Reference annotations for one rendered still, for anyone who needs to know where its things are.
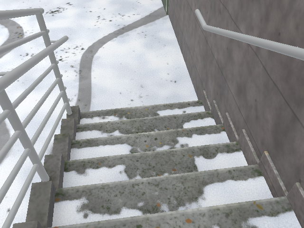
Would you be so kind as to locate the stairs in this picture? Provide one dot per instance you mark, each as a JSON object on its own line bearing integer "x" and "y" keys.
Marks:
{"x": 162, "y": 166}

